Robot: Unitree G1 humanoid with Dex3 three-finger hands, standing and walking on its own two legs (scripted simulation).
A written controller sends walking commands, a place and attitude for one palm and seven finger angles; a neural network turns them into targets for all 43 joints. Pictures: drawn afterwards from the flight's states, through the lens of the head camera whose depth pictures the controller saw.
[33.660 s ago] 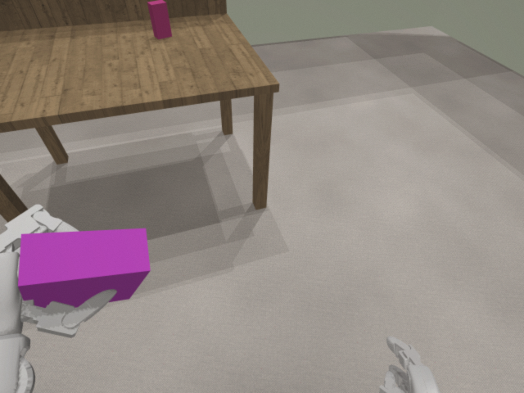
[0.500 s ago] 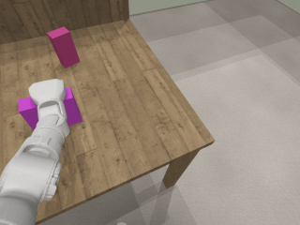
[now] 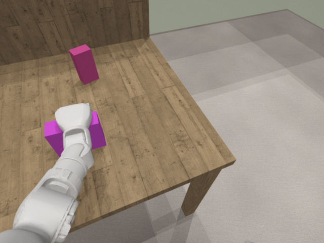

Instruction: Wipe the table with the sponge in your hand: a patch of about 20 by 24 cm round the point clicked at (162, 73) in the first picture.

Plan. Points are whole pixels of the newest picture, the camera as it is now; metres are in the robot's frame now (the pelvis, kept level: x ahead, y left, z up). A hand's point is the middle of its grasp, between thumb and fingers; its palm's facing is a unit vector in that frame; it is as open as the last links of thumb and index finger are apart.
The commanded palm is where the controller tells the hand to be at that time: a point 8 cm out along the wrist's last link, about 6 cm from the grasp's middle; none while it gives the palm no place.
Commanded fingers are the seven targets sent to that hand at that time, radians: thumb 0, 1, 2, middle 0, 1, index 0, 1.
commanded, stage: wipe back along the middle lane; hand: left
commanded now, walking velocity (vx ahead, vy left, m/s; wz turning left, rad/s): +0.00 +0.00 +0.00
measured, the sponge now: (79, 138) +0.40 +0.26 -0.03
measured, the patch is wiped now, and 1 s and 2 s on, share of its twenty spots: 0.65 0.75 0.80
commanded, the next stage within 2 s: slide across to the third lane in 1.20 s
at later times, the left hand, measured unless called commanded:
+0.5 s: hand (85, 139) +0.38 +0.23 +0.01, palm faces -0.07 +0.02 -1.00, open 9.3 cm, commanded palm +0.33 +0.19 +0.03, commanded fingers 0.00 0.10 1.30 -1.20 -1.60 -1.20 -1.60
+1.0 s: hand (91, 158) +0.32 +0.20 +0.01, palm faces -0.05 -0.01 -1.00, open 9.3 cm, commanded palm +0.27 +0.17 +0.03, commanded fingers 0.00 0.10 1.30 -1.20 -1.60 -1.20 -1.60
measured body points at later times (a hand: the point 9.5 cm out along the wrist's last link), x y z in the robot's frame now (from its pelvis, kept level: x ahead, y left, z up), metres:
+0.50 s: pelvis +0.00 -0.01 +0.00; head +0.02 -0.01 +0.45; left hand +0.38 +0.22 +0.07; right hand +0.14 -0.25 -0.12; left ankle +0.00 +0.09 -0.72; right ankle -0.03 -0.12 -0.72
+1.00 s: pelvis +0.00 -0.02 +0.01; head +0.00 -0.04 +0.46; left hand +0.32 +0.19 +0.07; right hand +0.20 -0.24 -0.09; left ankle +0.00 +0.09 -0.72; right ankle -0.03 -0.12 -0.72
